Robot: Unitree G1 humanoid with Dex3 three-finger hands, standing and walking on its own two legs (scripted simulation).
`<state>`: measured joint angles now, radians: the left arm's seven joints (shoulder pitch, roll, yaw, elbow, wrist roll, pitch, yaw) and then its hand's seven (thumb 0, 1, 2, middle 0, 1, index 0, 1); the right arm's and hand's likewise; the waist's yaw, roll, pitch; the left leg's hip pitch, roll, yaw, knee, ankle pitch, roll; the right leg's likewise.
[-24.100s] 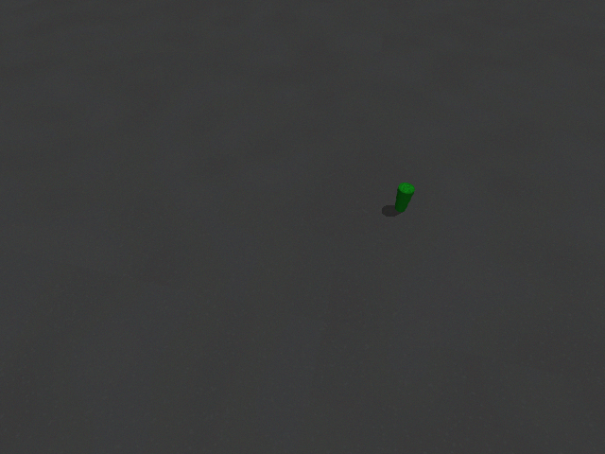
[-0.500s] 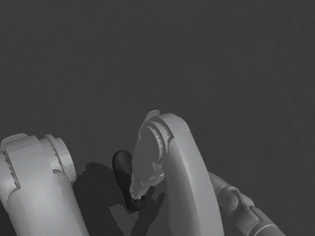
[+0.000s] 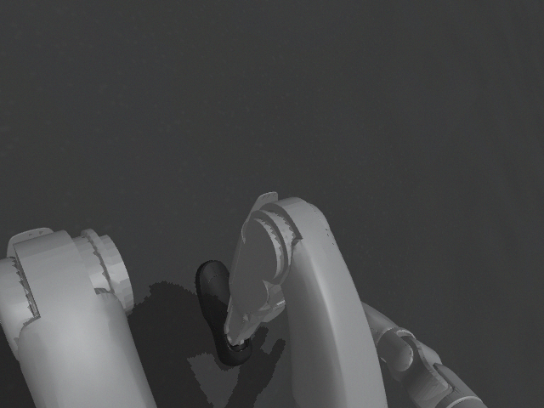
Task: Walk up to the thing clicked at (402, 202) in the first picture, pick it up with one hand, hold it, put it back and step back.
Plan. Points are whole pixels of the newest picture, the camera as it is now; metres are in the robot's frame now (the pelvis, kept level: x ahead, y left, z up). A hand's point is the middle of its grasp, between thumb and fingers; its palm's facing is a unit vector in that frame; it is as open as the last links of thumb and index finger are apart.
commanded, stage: withdraw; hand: left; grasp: from the side
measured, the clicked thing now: out of the picture +0.43 +0.32 -0.22
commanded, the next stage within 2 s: rise in 0.12 s
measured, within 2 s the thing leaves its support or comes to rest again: neither
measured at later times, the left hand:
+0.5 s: hand out of the picture +0.36 +0.43 -0.06, palm faces +0.45 -0.84 -0.30, open 17.3 cm
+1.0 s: hand out of the picture +0.26 +0.34 +0.14, palm faces +0.38 -0.81 -0.45, open 17.3 cm
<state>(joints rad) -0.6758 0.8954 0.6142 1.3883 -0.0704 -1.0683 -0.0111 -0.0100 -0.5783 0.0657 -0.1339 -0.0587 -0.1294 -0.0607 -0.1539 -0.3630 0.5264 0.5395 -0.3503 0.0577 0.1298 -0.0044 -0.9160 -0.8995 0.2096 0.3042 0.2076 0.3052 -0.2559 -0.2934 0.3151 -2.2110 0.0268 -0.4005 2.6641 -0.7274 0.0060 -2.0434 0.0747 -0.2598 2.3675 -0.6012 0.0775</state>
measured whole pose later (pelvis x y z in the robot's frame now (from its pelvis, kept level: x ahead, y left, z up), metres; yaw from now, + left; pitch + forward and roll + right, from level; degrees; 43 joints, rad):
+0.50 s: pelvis +0.01 -0.01 +0.04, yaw +6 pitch +25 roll -14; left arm -0.59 0.82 0.55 1.04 0.09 -0.48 -0.10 -0.01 -0.53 0.08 -0.08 -0.06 -0.07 -0.06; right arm 0.03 -0.28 0.20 0.58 -0.10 0.12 0.10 0.00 -0.92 -0.91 0.21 0.31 0.21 0.31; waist -0.15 -0.10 0.01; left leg -2.24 0.03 -0.21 2.46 -0.68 0.03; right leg -2.11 0.01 -0.14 2.28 -0.64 0.04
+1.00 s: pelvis +0.05 -0.02 +0.24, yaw +14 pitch +31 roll -5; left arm -0.05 0.43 0.29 0.40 0.03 0.01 0.08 -0.01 -0.51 0.07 -0.07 -0.06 -0.07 -0.06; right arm 0.08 -0.24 0.01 0.52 0.05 0.11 -0.05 0.00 -0.90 -0.90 0.21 0.30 0.20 0.31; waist -0.04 0.00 -0.17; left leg -1.68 0.05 -0.08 1.79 -0.66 -0.01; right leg -1.63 -0.02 -0.06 1.73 -0.64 0.02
